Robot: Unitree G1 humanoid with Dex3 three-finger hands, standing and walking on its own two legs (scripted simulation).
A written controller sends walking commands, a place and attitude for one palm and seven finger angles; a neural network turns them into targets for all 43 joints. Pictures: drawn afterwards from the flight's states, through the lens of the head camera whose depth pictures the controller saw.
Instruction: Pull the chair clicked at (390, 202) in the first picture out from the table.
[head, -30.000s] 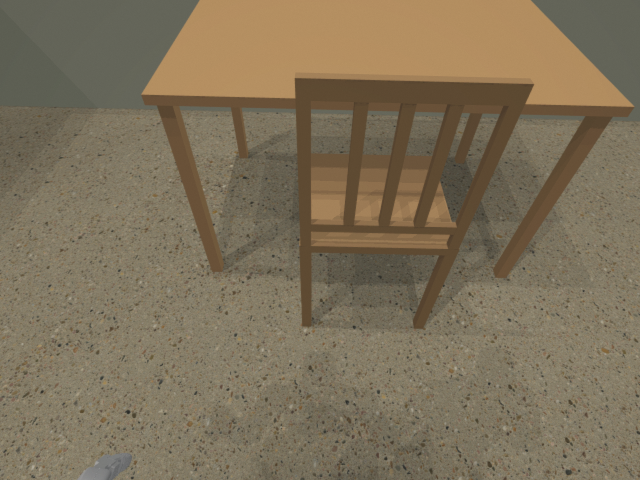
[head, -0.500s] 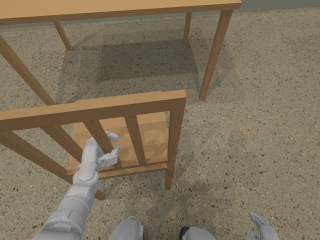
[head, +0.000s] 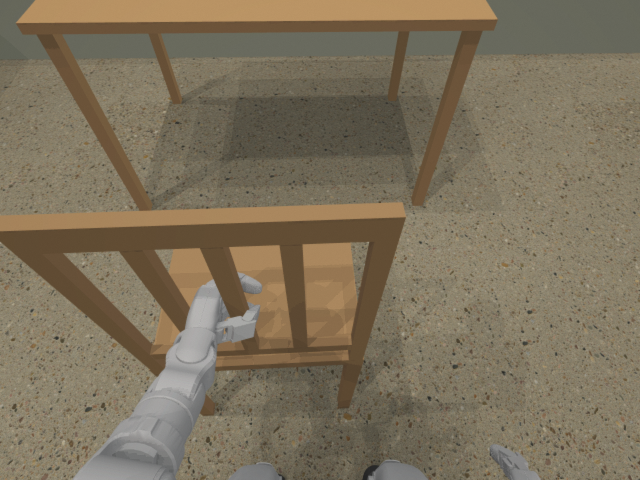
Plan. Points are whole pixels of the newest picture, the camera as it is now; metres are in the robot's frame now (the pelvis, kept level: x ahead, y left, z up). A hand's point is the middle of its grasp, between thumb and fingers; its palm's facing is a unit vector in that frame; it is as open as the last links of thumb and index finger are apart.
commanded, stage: stop walking, hand still on the chair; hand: left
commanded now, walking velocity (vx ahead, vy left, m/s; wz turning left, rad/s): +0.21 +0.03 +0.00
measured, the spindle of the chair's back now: (236, 305) +0.35 +0.14 -0.06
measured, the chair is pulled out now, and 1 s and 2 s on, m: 0.55 0.66 0.66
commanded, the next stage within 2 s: open the thumb and straighten the fingers in 1.08 s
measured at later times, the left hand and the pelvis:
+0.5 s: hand (225, 394) +0.23 +0.13 -0.06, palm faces -0.05 -0.99 -0.16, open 5.8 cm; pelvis -0.04 +0.01 +0.00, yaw -1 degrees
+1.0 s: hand (223, 400) +0.22 +0.13 -0.06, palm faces -0.02 -0.99 -0.15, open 5.9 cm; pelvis -0.02 +0.00 +0.02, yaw -2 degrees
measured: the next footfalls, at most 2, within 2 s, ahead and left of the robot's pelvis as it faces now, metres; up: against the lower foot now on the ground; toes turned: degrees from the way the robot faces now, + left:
right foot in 0.46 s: +0.01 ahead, -0.11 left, +0.00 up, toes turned -3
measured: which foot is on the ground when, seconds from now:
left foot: down 0.00-1.00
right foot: down 0.00-0.32, up 0.34-0.44, down 0.46-1.00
